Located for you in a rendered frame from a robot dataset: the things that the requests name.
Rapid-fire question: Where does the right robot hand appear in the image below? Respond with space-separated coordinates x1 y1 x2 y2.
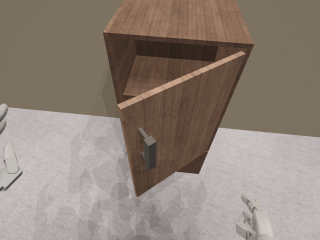
235 194 275 240

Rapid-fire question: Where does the cupboard door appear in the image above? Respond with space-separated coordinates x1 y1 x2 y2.
117 51 246 197

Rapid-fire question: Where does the handle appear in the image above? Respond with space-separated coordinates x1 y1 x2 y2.
138 127 157 171

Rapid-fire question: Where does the left robot hand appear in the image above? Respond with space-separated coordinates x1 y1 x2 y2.
0 103 23 191

